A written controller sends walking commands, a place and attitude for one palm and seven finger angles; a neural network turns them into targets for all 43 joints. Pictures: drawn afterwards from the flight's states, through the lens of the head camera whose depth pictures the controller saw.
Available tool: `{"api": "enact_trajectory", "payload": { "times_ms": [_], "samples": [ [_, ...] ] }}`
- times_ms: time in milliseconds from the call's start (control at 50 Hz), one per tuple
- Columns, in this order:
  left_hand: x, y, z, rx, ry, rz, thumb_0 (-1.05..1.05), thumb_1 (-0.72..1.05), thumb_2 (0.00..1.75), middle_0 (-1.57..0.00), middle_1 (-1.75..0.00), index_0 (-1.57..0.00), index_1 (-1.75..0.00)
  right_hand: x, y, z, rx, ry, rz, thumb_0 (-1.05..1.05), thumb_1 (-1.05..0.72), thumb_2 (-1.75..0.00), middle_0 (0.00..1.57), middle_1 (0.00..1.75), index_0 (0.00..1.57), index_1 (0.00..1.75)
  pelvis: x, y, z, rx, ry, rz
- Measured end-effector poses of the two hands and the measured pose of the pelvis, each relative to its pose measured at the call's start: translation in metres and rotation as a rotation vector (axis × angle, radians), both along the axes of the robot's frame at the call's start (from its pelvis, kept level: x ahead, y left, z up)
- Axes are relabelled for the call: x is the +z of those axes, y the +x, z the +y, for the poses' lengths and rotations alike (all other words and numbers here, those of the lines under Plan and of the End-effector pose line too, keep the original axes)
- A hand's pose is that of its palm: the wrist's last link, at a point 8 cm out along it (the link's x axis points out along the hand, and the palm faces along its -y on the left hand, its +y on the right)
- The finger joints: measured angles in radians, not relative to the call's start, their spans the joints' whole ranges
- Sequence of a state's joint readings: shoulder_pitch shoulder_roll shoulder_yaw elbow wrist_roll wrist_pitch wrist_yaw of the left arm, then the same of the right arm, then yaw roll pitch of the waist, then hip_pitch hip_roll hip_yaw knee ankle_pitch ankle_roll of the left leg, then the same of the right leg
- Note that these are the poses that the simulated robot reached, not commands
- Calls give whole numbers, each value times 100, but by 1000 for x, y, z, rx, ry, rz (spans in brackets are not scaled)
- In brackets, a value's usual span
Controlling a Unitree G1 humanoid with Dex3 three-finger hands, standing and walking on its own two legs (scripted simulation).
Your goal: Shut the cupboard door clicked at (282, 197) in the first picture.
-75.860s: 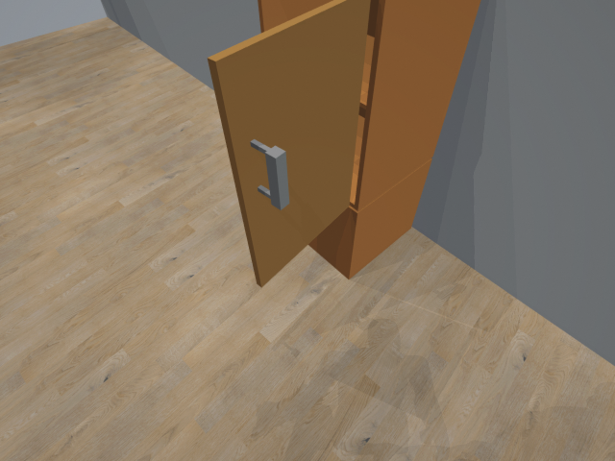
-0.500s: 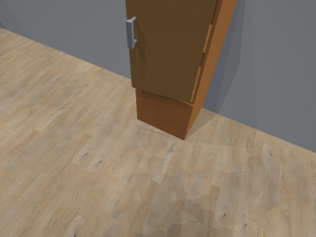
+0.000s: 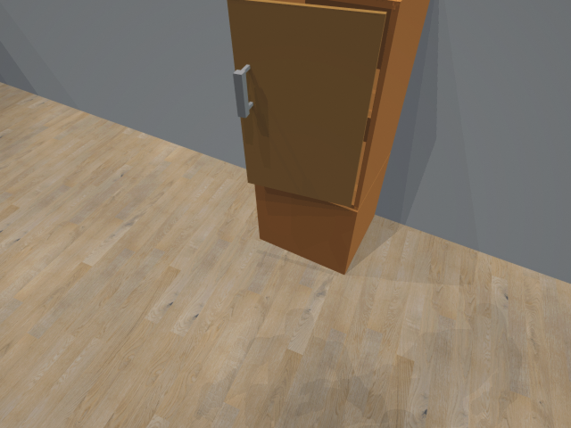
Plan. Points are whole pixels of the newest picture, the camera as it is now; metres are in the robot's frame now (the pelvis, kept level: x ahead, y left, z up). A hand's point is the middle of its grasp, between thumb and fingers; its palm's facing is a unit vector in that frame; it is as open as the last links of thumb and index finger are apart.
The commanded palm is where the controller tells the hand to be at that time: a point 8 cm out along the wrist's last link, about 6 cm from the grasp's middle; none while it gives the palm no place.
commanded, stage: let the arm hang, fingers relaxed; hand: left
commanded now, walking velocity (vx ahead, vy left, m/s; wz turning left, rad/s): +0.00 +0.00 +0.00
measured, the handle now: (245, 90) +0.94 +0.17 +0.02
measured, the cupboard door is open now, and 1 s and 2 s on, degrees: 9 9 9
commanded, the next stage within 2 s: look to check the result in 0.26 s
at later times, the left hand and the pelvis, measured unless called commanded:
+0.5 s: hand out of the picture +0.08 +0.23 -0.16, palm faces +0.00 -0.95 -0.31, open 7.4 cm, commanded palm none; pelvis +0.03 -0.01 +0.01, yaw +1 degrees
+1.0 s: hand out of the picture +0.12 +0.22 -0.15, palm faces +0.01 -0.94 -0.33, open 7.4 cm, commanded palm none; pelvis +0.05 -0.02 +0.01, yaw +1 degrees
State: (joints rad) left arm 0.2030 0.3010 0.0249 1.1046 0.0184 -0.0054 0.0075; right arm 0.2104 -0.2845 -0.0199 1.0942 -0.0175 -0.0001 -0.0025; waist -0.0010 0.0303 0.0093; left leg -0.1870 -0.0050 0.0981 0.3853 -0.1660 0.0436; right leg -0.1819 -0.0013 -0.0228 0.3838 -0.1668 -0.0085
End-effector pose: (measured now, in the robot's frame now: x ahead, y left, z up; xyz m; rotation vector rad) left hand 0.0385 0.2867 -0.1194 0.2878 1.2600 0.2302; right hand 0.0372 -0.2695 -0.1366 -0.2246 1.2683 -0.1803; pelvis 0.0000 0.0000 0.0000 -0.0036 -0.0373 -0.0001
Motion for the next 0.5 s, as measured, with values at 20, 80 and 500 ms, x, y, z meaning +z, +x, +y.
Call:
{"api": "enact_trajectory", "payload": {
  "times_ms": [20, 80, 500],
  "samples": [
    [0, 5, -1, -5, -3, -10, 0, 91, 90, -20, -30, -20, -30, 1, 4, -1, 3, -2, -7, 0, -91, -90, 21, 30, 20, 30, 0, 1, 0, 0, 1, 0],
    [0, 19, -5, -20, -16, -33, 0, 91, 90, -20, -30, -20, -30, 5, 14, -3, 9, -12, -23, 0, -91, -90, 21, 30, 20, 30, 1, 4, 0, 0, 2, 2],
    [-3, 39, -11, -9, -27, 19, 0, 91, 90, -21, -30, -20, -30, 14, 56, -20, 40, -52, -6, 0, -91, -90, 21, 30, 20, 30, 5, 31, -6, 14, 3, 18]
  ]
}}
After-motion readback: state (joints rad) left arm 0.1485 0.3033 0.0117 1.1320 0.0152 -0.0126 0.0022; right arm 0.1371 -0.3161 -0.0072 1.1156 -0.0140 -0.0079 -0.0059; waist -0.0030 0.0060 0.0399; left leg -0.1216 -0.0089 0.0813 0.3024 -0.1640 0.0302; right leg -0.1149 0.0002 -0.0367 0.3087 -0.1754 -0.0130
